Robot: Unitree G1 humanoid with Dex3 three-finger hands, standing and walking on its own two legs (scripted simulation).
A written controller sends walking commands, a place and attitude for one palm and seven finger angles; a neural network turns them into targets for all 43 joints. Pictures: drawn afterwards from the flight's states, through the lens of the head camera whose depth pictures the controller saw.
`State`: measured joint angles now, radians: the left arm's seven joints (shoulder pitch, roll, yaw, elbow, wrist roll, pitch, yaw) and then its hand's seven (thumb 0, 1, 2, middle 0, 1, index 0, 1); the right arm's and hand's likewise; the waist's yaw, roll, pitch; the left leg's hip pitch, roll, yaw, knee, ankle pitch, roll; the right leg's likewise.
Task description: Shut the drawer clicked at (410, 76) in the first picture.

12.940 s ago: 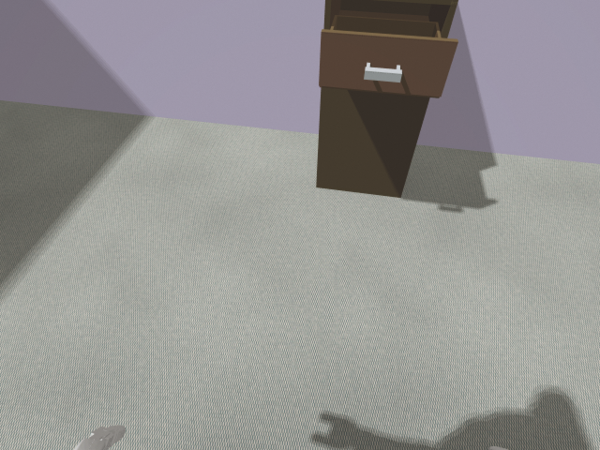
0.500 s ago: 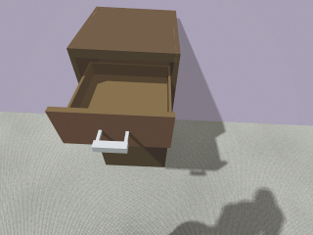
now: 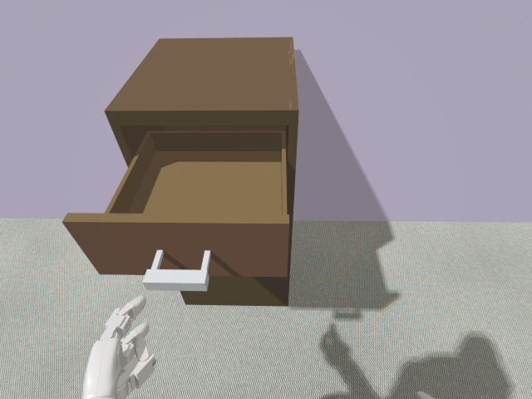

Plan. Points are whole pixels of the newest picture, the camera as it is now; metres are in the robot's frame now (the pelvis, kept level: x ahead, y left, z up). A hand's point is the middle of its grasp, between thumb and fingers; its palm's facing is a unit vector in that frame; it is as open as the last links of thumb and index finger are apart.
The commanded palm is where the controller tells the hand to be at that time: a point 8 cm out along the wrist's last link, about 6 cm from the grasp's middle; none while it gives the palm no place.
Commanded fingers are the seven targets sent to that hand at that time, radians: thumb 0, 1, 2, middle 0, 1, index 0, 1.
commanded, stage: raise the hand and make a fist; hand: left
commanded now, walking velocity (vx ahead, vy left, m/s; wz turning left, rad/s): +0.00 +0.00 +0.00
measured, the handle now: (180, 268) +0.34 +0.16 +0.01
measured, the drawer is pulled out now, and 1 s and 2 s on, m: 0.28 0.26 0.26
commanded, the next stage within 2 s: bring the fist close to the handle in 1.70 s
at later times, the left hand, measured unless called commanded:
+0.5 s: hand (198, 385) +0.16 +0.10 +0.01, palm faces -0.17 -0.98 -0.05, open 4.5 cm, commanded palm +0.10 +0.19 +0.02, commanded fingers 0.00 0.90 0.90 -0.92 -1.08 -0.92 -1.08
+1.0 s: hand (159, 380) +0.15 +0.13 +0.07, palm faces +0.00 -1.00 -0.05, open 3.1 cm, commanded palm +0.10 +0.18 +0.08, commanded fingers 0.00 0.90 0.90 -1.40 -1.60 -1.40 -1.60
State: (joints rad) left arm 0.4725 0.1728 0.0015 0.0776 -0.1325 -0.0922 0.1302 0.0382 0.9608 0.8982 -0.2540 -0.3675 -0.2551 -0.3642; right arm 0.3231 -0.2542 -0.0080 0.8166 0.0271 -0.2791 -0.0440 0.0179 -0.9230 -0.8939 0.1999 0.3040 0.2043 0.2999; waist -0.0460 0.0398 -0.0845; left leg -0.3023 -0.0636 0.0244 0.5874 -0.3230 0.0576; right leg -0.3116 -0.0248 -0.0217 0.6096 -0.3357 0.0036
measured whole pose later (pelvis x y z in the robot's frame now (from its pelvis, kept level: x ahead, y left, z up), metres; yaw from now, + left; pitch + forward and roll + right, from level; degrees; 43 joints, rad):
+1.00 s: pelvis -0.02 -0.02 -0.04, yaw +1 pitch +7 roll -1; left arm 0.69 0.20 0.04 -0.40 -0.23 -0.31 -0.15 0.02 0.90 0.90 -1.23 -1.42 -1.23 -1.41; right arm 0.23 -0.21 0.00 0.48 0.05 -0.24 -0.03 0.01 -0.91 -0.89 0.20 0.30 0.20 0.30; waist 0.00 0.04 -0.14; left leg -0.61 -0.01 -0.01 0.94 -0.46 0.02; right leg -0.59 0.02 -0.06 0.91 -0.45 -0.03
